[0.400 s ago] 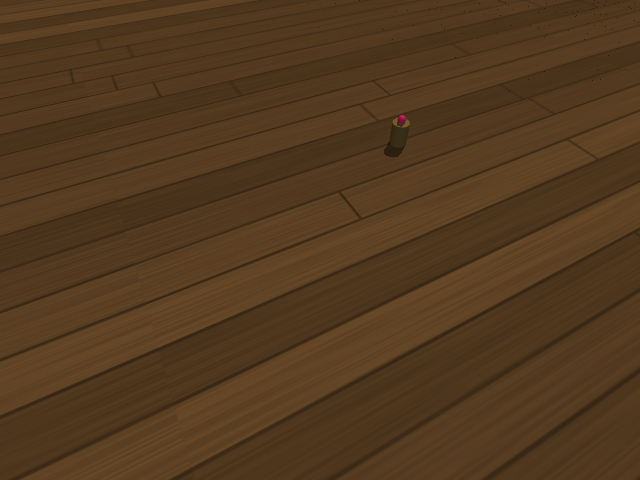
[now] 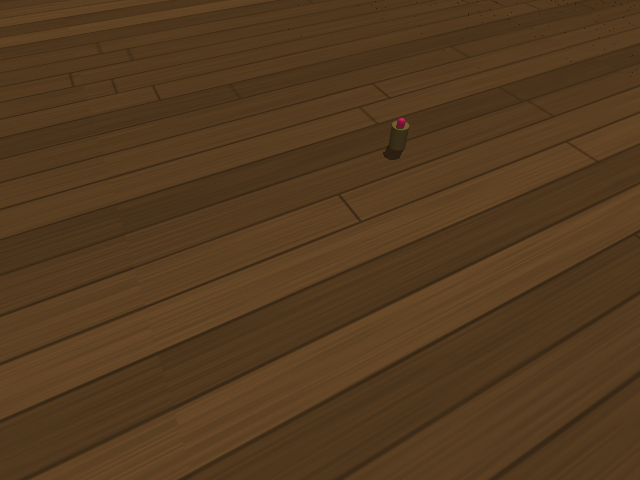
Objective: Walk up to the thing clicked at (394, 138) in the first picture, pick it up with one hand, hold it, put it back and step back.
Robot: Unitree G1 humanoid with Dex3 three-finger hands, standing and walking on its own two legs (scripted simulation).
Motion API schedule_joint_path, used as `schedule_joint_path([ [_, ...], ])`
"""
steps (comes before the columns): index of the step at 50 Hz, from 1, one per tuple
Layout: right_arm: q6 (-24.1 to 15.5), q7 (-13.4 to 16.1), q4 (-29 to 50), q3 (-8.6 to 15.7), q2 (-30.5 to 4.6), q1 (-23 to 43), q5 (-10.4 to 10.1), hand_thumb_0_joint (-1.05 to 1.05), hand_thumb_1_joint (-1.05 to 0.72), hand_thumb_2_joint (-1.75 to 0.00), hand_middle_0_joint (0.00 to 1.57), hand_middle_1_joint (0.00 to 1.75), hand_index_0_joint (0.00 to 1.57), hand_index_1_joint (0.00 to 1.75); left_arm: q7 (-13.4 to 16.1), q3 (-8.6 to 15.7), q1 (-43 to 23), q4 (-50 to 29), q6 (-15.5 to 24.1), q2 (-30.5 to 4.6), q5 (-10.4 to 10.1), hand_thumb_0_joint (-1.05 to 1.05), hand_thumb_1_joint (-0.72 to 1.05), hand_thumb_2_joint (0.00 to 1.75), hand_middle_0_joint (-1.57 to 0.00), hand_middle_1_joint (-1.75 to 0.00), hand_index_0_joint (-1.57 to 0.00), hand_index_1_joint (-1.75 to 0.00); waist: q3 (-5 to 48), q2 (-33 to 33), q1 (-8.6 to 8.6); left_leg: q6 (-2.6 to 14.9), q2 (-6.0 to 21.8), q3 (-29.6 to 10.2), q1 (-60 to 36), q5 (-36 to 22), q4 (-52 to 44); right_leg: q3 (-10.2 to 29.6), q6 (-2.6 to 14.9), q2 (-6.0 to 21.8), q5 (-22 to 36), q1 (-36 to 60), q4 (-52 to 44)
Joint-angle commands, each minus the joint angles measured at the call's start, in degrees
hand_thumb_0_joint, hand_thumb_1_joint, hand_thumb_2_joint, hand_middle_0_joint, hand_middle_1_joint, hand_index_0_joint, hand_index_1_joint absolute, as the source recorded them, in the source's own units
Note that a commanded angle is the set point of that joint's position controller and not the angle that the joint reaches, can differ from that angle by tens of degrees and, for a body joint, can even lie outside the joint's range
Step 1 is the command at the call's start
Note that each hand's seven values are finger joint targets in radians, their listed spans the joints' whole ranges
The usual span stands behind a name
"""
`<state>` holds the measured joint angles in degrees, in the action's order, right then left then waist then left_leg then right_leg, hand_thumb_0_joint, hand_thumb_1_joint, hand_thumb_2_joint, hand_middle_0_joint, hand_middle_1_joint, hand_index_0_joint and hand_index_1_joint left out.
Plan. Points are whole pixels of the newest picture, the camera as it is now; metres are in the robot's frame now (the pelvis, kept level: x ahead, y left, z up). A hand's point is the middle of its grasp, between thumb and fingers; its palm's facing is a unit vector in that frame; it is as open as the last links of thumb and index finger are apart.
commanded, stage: stand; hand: left
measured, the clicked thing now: (399, 132) +1.79 -0.45 -0.70
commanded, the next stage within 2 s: walk up in 0.72 s
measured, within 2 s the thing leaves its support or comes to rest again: neither
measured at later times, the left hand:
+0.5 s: hand out of the picture +0.08 +0.25 -0.15, palm faces -0.03 -0.94 -0.35, open 7.4 cm
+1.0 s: hand (148, 476) +0.17 +0.23 -0.13, palm faces -0.15 -0.91 -0.39, open 7.4 cm
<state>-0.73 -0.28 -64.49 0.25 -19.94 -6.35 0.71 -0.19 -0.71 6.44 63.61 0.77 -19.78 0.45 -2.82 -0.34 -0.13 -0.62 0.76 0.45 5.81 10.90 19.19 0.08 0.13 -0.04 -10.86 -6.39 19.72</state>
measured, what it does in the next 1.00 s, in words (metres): lifts its right foot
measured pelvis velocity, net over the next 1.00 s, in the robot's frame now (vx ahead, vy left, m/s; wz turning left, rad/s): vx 0.05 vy -0.05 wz -0.15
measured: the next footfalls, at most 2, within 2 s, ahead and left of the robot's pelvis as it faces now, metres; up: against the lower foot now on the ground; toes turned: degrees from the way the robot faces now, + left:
right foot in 1.06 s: +0.18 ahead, -0.25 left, +0.00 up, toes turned -16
left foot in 1.54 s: +0.52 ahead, -0.08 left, +0.00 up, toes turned -11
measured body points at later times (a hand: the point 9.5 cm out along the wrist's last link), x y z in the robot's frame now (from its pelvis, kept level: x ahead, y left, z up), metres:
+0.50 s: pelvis +0.00 +0.00 +0.00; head +0.01 -0.01 +0.45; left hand +0.08 +0.30 -0.13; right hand +0.08 -0.30 -0.13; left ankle +0.00 +0.13 -0.75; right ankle +0.00 -0.12 -0.75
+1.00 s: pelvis +0.05 -0.05 -0.01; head +0.04 -0.07 +0.44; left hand +0.18 +0.28 -0.10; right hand +0.06 -0.41 -0.13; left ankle +0.00 +0.12 -0.75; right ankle +0.12 -0.22 -0.72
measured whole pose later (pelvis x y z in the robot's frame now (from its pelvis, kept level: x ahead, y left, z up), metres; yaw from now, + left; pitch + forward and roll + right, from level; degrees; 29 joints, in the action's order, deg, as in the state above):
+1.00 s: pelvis +0.05 -0.05 -0.01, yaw -9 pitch -2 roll +2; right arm -3.9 -2.4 -58.6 6.2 -26.3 -14.4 3.6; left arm -7.9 5.4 12.3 56.8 -0.5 -26.5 1.7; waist -0.7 -0.5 0.2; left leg -1.6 6.0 8.4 -0.7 19.2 21.1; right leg -0.1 0.4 6.7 -19.3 -25.9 42.7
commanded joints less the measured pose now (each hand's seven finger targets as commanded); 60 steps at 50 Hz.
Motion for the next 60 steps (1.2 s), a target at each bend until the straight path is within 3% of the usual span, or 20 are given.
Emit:
schedule_joint_path([
  [1,-1.10,0.82,3.64,1.97,-11.63,2.14,-0.19,0.00,-0.90,-0.90,0.20,0.30,0.20,0.30,0.79,2.78,-2.32,-3.36,1.15,-12.17,-0.03,0.00,0.90,0.90,-0.20,-0.30,-0.20,-0.30,3.69,0.66,0.16,1.90,6.39,-5.09,-0.48,-7.35,-2.72,5.62,1.41,7.19,8.45,-0.25,-3.09],
  [35,-0.98,0.75,3.56,1.88,-11.67,2.13,-0.26,0.00,-0.90,-0.90,0.20,0.30,0.20,0.30,0.79,2.73,-1.55,-3.23,1.20,-12.37,-0.08,0.00,0.90,0.90,-0.20,-0.30,-0.20,-0.30,3.19,0.21,-0.04,1.66,6.51,-5.13,-0.83,-7.97,-3.29,5.56,1.47,7.08,9.29,0.16,-3.88],
  [36,-2.82,-0.06,7.96,6.86,-19.41,-1.80,1.49,0.00,-0.90,-0.90,0.20,0.30,0.20,0.30,-1.75,7.53,1.24,-8.45,1.21,-18.32,1.82,0.00,0.90,0.90,-0.20,-0.30,-0.20,-0.30,9.70,1.56,1.42,5.91,7.25,-4.68,-8.04,20.17,2.45,8.37,3.69,4.20,-18.75,-7.71,1.22],
  [37,-3.27,-0.37,6.58,7.86,-20.36,-4.85,1.70,0.00,-0.90,-0.90,0.20,0.30,0.20,0.30,-2.98,7.33,-3.21,-8.99,0.65,-17.16,2.06,0.00,0.90,0.90,-0.20,-0.30,-0.20,-0.30,5.44,-1.07,3.87,7.61,9.42,-7.47,-12.09,29.47,0.87,7.12,3.46,3.46,-25.15,-21.20,5.55],
  [38,-3.57,-0.26,6.35,8.72,-21.84,-6.96,1.86,0.00,-0.90,-0.90,0.20,0.30,0.20,0.30,-3.75,7.11,-7.92,-11.13,0.30,-15.24,1.87,0.00,0.90,0.90,-0.20,-0.30,-0.20,-0.30,0.40,-8.35,6.19,10.38,15.92,-15.91,-13.94,37.18,-6.92,2.59,2.05,1.53,-20.67,-32.82,18.07],
  [39,-3.97,-0.25,7.13,9.34,-22.87,-8.46,1.60,0.00,-0.90,-0.90,0.20,0.30,0.20,0.30,-4.26,7.09,-11.47,-13.17,0.28,-14.63,2.42,0.00,0.90,0.90,-0.20,-0.30,-0.20,-0.30,-2.24,-10.03,7.55,14.00,24.89,-22.65,-11.69,36.16,-12.79,2.45,1.36,2.68,-16.01,-37.97,28.20],
  [40,-4.48,-0.14,8.58,9.55,-23.29,-6.58,1.52,0.00,-0.90,-0.90,0.20,0.30,0.20,0.30,-4.52,7.31,-10.28,-13.85,0.64,-15.29,2.39,0.00,0.90,0.90,-0.20,-0.30,-0.20,-0.30,-3.16,-6.38,5.96,15.13,27.94,-24.42,-9.45,31.12,-13.54,6.18,1.26,5.34,-14.80,-38.19,31.45],
  [42,-5.32,-0.07,10.39,9.21,-21.34,-4.11,1.67,0.00,-0.90,-0.90,0.20,0.30,0.20,0.30,-5.46,7.78,-6.79,-13.30,1.20,-16.36,1.86,0.00,0.90,0.90,-0.20,-0.30,-0.20,-0.30,-2.31,-3.00,3.06,14.12,25.05,-20.90,-6.61,29.68,-14.19,8.13,1.18,8.10,-12.64,-34.44,33.62],
  [43,-5.53,-0.30,11.36,8.76,-20.14,-2.39,1.80,0.00,-0.90,-0.90,0.20,0.30,0.20,0.30,-6.20,7.84,-3.20,-12.32,0.92,-16.25,1.59,0.00,0.90,0.90,-0.20,-0.30,-0.20,-0.30,-1.05,-3.17,1.39,12.78,21.83,-15.27,-5.58,29.02,-13.83,6.18,0.58,7.78,-11.37,-32.31,32.88],
  [45,-5.62,-0.94,13.17,8.91,-20.69,2.56,2.19,0.00,-0.90,-0.90,0.20,0.30,0.20,0.30,-7.49,8.04,1.18,-11.79,0.19,-15.20,1.02,0.00,0.90,0.90,-0.20,-0.30,-0.20,-0.30,-1.66,-9.15,-1.21,10.97,18.99,-6.96,0.02,27.27,-13.76,1.61,-0.09,7.51,-10.10,-25.87,29.20],
  [47,-5.75,-1.34,14.05,9.05,-20.56,3.92,2.55,0.00,-0.90,-0.90,0.20,0.30,0.20,0.30,-8.00,8.34,1.10,-12.14,0.10,-14.76,0.93,0.00,0.90,0.90,-0.20,-0.30,-0.20,-0.30,-1.70,-10.14,-1.89,9.17,15.91,-0.75,4.48,23.77,-11.12,-0.26,-0.05,7.64,-7.80,-18.61,24.03],
  [49,-5.49,-1.62,13.53,8.79,-20.30,1.56,2.63,0.00,-0.90,-0.90,0.20,0.30,0.20,0.30,-7.94,8.62,0.00,-12.55,0.49,-14.90,1.12,0.00,0.90,0.90,-0.20,-0.30,-0.20,-0.30,-2.41,-8.72,-0.65,8.61,14.20,2.91,6.24,21.87,-7.66,-2.95,-0.02,6.51,-5.98,-14.82,19.54],
  [51,-4.94,-1.60,13.63,8.73,-20.55,2.28,2.20,0.00,-0.90,-0.90,0.20,0.30,0.20,0.30,-7.48,8.82,4.16,-11.22,0.73,-15.24,1.42,0.00,0.90,0.90,-0.20,-0.30,-0.20,-0.30,-1.40,-5.98,-2.55,8.20,13.98,5.27,10.10,23.57,-1.40,-6.67,0.61,4.76,-3.44,-7.31,17.53],
  [52,-4.50,-1.55,13.72,8.42,-20.06,2.54,2.01,0.00,-0.90,-0.90,0.20,0.30,0.20,0.30,-6.88,9.32,8.78,-9.67,1.05,-15.88,1.69,0.00,0.90,0.90,-0.20,-0.30,-0.20,-0.30,0.51,-1.34,-5.11,7.65,12.62,7.39,12.60,20.19,7.07,-8.68,0.85,2.51,-2.26,-1.30,15.66],
  [53,-4.06,-1.57,14.02,7.37,-17.18,1.93,2.13,0.00,-0.90,-0.90,0.20,0.30,0.20,0.30,-5.71,10.61,16.96,-7.16,1.65,-18.34,1.81,0.00,0.90,0.90,-0.20,-0.30,-0.20,-0.30,4.38,8.94,-9.28,6.31,8.74,9.58,18.33,13.19,24.46,-6.82,1.79,0.03,-6.54,8.56,14.84],
  [54,-3.99,-1.83,15.91,5.25,-11.69,1.34,1.73,0.00,-0.90,-0.90,0.20,0.30,0.20,0.30,-4.17,12.29,24.70,-6.32,2.25,-23.32,2.17,0.00,0.90,0.90,-0.20,-0.30,-0.20,-0.30,4.23,25.03,-13.12,4.15,1.67,10.42,30.59,23.00,43.66,9.09,4.67,6.72,-23.19,13.75,3.48],
  [55,-3.99,-2.11,18.01,4.73,-11.82,-0.04,0.50,0.00,-0.90,-0.90,0.20,0.30,0.20,0.30,-3.72,12.11,20.32,-9.16,2.86,-27.29,1.54,0.00,0.90,0.90,-0.20,-0.30,-0.20,-0.30,2.67,25.69,-9.05,1.49,-1.38,3.77,37.06,23.59,51.08,38.23,9.04,18.71,-38.80,8.47,-13.36],
  [56,-3.82,-1.95,17.30,6.15,-17.59,0.59,0.83,0.00,-0.90,-0.90,0.20,0.30,0.20,0.30,-3.87,11.96,14.51,-11.19,2.88,-28.48,0.39,0.00,0.90,0.90,-0.20,-0.30,-0.20,-0.30,-1.48,15.00,-6.64,1.49,2.80,-0.58,34.37,19.84,51.93,46.05,13.02,23.18,-45.10,1.81,-16.30],
  [57,-4.19,-1.99,16.50,6.69,-19.57,0.87,0.51,0.00,-0.90,-0.90,0.20,0.30,0.20,0.30,-3.68,11.79,11.57,-12.73,3.00,-27.79,-0.18,0.00,0.90,0.90,-0.20,-0.30,-0.20,-0.30,-2.54,10.39,-5.34,1.95,5.31,-2.15,35.35,15.59,52.27,43.33,14.35,22.16,-40.08,1.48,-14.74],
  [60,-4.10,-2.71,13.68,6.16,-17.28,-3.89,-0.69,0.00,-0.90,-0.90,0.20,0.30,0.20,0.30,-2.71,9.91,9.12,-13.18,4.16,-21.76,-0.47,0.00,0.90,0.90,-0.20,-0.30,-0.20,-0.30,-1.30,7.43,-1.71,3.42,8.00,-3.44,29.17,6.36,44.93,23.22,9.85,14.27,-18.67,-1.23,-7.90],
])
